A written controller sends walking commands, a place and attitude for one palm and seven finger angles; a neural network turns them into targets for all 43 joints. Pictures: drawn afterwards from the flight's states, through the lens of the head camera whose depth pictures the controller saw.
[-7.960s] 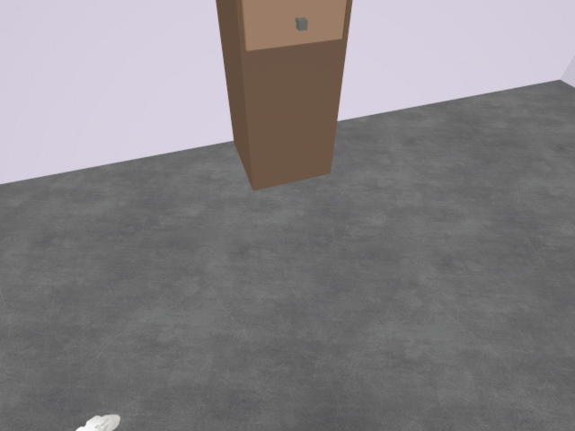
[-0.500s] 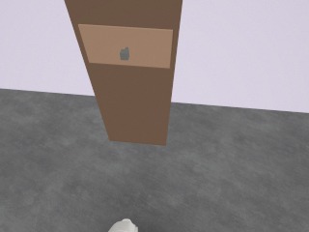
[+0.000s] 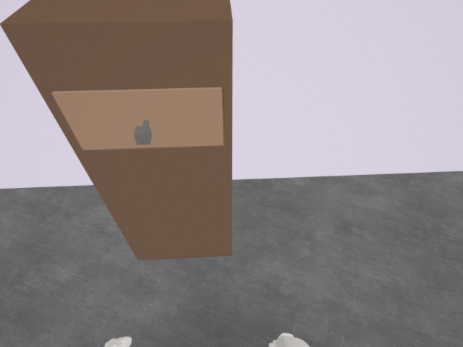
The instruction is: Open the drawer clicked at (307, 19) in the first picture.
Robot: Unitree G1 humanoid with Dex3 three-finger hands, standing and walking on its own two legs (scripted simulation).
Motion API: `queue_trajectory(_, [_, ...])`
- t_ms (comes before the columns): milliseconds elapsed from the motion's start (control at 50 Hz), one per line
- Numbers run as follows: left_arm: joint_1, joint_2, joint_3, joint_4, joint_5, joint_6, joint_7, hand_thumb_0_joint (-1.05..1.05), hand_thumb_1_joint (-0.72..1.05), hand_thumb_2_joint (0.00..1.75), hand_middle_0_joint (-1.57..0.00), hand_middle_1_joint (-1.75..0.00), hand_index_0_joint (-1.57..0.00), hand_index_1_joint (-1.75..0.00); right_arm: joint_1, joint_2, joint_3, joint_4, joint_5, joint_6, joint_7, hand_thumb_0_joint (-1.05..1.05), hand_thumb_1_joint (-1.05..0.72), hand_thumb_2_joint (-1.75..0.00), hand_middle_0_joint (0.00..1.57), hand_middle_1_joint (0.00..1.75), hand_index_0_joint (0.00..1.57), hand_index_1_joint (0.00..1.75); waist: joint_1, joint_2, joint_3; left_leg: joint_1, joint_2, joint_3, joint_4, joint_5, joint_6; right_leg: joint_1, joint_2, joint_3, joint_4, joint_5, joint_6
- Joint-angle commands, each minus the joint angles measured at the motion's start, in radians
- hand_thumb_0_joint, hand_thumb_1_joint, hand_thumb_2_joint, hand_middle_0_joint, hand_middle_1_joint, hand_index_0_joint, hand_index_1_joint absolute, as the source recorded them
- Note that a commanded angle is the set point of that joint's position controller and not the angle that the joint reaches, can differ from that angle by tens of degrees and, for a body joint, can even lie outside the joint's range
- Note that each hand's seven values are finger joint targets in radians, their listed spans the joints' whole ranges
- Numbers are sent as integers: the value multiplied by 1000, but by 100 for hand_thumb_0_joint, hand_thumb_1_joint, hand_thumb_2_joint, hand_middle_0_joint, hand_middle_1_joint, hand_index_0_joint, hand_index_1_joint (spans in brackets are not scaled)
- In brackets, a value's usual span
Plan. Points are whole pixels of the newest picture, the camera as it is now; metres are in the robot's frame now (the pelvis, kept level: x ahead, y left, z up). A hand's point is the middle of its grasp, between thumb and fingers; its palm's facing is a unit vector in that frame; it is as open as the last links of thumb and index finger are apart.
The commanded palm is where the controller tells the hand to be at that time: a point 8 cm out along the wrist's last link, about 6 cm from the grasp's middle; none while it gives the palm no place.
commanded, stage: come to a stop and stand still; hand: left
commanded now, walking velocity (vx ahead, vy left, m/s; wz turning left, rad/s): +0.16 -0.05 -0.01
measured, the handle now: (144, 130) +0.59 +0.23 +0.03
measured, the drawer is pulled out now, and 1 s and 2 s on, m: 0.00 0.00 0.00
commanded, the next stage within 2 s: look again from close up in 1.08 s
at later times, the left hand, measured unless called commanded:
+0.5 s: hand out of the picture +0.10 +0.18 -0.17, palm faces +0.09 -0.97 -0.24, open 7.3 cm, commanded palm none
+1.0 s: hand out of the picture +0.02 +0.23 -0.17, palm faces +0.04 -0.97 -0.22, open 7.4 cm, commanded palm none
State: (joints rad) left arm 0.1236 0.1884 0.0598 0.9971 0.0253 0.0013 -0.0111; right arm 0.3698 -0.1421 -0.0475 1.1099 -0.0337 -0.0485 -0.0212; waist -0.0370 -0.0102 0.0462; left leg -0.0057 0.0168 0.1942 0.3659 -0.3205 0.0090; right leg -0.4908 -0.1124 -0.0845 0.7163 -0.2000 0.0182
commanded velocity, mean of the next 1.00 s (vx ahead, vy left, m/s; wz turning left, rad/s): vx -0.07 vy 0.04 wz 0.00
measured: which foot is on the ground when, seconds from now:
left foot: down 0.00-0.08, up 0.10-0.54, down 0.56-1.00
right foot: up 0.00-0.06, down 0.08-1.00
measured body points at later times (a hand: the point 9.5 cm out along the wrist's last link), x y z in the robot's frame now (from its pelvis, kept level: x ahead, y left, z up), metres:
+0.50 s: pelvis +0.04 -0.02 +0.00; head +0.08 -0.02 +0.44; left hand +0.10 +0.23 -0.15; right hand +0.12 -0.25 -0.16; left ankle +0.02 +0.11 -0.71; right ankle +0.13 -0.12 -0.74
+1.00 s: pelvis +0.01 +0.05 +0.00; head +0.01 +0.03 +0.45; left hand +0.02 +0.28 -0.15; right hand +0.03 -0.18 -0.16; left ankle +0.01 +0.11 -0.74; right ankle +0.08 -0.08 -0.74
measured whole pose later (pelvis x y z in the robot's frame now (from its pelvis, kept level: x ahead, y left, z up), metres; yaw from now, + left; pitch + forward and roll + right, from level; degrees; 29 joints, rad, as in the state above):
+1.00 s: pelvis +0.01 +0.05 +0.00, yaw +0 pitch -2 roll +1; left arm 0.32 0.15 0.00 1.03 0.02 0.02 0.02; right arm 0.32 -0.20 0.00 0.99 -0.02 0.00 -0.02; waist 0.00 0.03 0.02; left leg -0.17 -0.07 0.12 0.44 -0.24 0.09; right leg -0.30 -0.05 -0.01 0.49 -0.16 0.01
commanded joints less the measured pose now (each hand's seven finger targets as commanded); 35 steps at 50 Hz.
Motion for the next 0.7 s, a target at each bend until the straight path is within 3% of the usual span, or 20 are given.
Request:
queue_trajectory(0, [77, 39, 0, -25, -1, -27, -3, 0, 90, 90, -20, -30, -20, -30, 35, -154, -23, -33, 4, -6, -4, 0, -90, -90, 20, 30, 20, 30, 43, 85, 42, -103, 264, -137, 27, 518, 109, 183, 57, -49, -149, 9, -30])
queue_trajectory(20, [171, 65, 6, 6, 0, -36, 0, 0, 90, 90, -20, -30, -20, -30, 34, -145, -20, -31, 10, -6, 0, 0, -90, -90, 20, 30, 20, 30, 84, 28, -11, -149, 221, -108, 137, 499, 83, 329, 74, -57, -207, 68, -36])
queue_trajectory(40, [284, 123, 21, 38, 6, -51, 7, 0, 90, 90, -20, -30, -20, -30, 37, -119, -15, -30, 18, -10, 5, 0, -90, -90, 20, 30, 20, 30, 133, -66, -92, -269, 160, -61, 345, 359, 45, 518, -38, 76, -239, 138, -73])
queue_trajectory(60, [367, 216, 43, 61, 3, -59, 14, 0, 90, 90, -20, -30, -20, -30, 82, -64, -4, -47, 27, -11, 9, 0, -90, -90, 20, 30, 20, 30, 132, -299, -189, -452, 14, -4, 627, -165, -5, 679, -281, 396, -328, 345, -187])
queue_trajectory(80, [366, 225, 31, 51, -17, -57, 21, 0, 90, 90, -20, -30, -20, -30, 52, -95, -2, -58, 32, 4, -1, 0, -90, -90, 20, 30, 20, 30, 132, -195, -200, -450, 20, -131, 762, -321, -3, 600, -337, 428, -378, 511, -251])
queue_trajectory(140, [98, 124, -1, -6, -14, -47, 43, 0, 90, 90, -20, -30, -20, -30, 57, -44, 8, -12, 34, 36, -9, 0, -90, -90, 20, 30, 20, 30, 33, -67, -94, -347, 86, -206, 720, -178, -27, 316, -258, 229, -400, 575, -211])
queue_trajectory(180, [44, 103, -6, -23, -9, -34, 50, 0, 90, 90, -20, -30, -20, -30, 70, -28, 7, 0, 38, 67, -9, 0, -90, -90, 20, 30, 20, 30, 9, -66, -66, -283, 73, -196, 636, -138, -37, 194, -219, 139, -410, 535, -193])
queue_trajectory(240, [65, 116, 14, -24, -1, -13, 57, 0, 90, 90, -20, -30, -20, -30, 46, -36, -4, -17, 31, 93, -3, 0, -90, -90, 20, 30, 20, 30, 30, -86, -67, -310, 45, -174, 587, -125, -47, 196, -224, 140, -431, 391, -206])
queue_trajectory(320, [87, 148, 28, -21, 2, 3, 60, 0, 90, 90, -20, -30, -20, -30, -27, -66, -18, -65, 25, 101, 1, 0, -90, -90, 20, 30, 20, 30, 55, -102, -83, -366, 30, -185, 580, -137, -57, 254, -250, 174, -408, 424, -227])
queue_trajectory(420, [70, 162, 33, -32, 11, 14, 56, 0, 90, 90, -20, -30, -20, -30, -62, -67, -21, -103, 27, 92, 7, 0, -90, -90, 20, 30, 20, 30, 55, -177, -104, -309, 19, -170, 442, -120, -46, 247, -214, 178, -420, 202, -206])
queue_trajectory(460, [56, 166, 34, -38, 10, 20, 52, 0, 90, 90, -20, -30, -20, -30, -33, -69, -16, -101, 25, 81, 9, 0, -90, -90, 20, 30, 20, 30, 35, -180, -108, -245, 9, -145, 290, -49, -39, 227, -177, 163, -408, 56, -168])
queue_trajectory(480, [116, 196, 16, -65, 5, 2, 95, 0, 90, 90, -20, -30, -20, -30, -11, -158, -38, -175, 30, 59, 7, 0, -90, -90, 20, 30, 20, 30, -3, -30, -305, -235, -31, -87, 261, -96, -56, 444, -206, 259, -276, 502, -152])
queue_trajectory(500, [122, 210, 17, -85, 2, 6, 92, 0, 90, 90, -20, -30, -20, -30, -44, -99, -24, -210, 28, 57, 5, 0, -90, -90, 20, 30, 20, 30, 18, 15, -302, -217, -13, -108, 118, -47, -32, 381, -184, 203, -208, 215, -152])
queue_trajectory(520, [120, 148, 5, -77, -8, 13, 85, 0, 90, 90, -20, -30, -20, -30, -67, -112, -17, -218, 18, 49, 8, 0, -90, -90, 20, 30, 20, 30, 17, 158, -245, -168, 20, -120, -2, 25, -19, 287, -100, 109, -171, 14, -110])
queue_trajectory(540, [112, 106, -10, -84, -14, 21, 74, 0, 90, 90, -20, -30, -20, -30, -61, -164, -22, -233, 11, 49, 7, 0, -90, -90, 20, 30, 20, 30, 6, 294, -156, -194, 143, -284, -60, 71, 21, 165, -6, 21, -97, -116, -56])
queue_trajectory(560, [121, 79, -19, -93, -13, 30, 61, 0, 90, 90, -20, -30, -20, -30, -99, -199, -26, -267, 5, 58, 1, 0, -90, -90, 20, 30, 20, 30, 30, 333, -59, -273, 233, -356, -67, 224, 73, 94, 50, -8, -47, -188, -32])
queue_trajectory(580, [114, 78, -16, -95, -7, 37, 54, 0, 90, 90, -20, -30, -20, -30, -139, -185, -21, -284, 2, 60, -4, 0, -90, -90, 20, 30, 20, 30, 37, 244, 4, -325, 234, -320, -76, 256, 105, 94, 70, 14, 11, -201, -40])
queue_trajectory(600, [102, 76, -18, -90, 0, 44, 51, 0, 90, 90, -20, -30, -20, -30, -155, -177, -16, -289, 4, 56, -10, 0, -90, -90, 20, 30, 20, 30, 35, 260, 54, -385, 214, -340, -94, 247, 104, 107, 70, 42, 55, -214, -40])
queue_trajectory(620, [122, 82, -21, -83, -2, 44, 45, 0, 90, 90, -20, -30, -20, -30, -166, -175, -7, -293, 4, 56, -8, 0, -90, -90, 20, 30, 20, 30, 50, 197, 72, -424, 206, -325, -91, 183, 114, 124, 75, 52, 79, -189, -43])
queue_trajectory(680, [194, 52, -25, -67, -4, 27, 33, 0, 90, 90, -20, -30, -20, -30, -172, -182, 1, -295, 7, 53, -3, 0, -90, -90, 20, 30, 20, 30, 77, 24, 103, -459, 173, -300, -69, -24, 104, 211, 74, 57, -65, -67, -35])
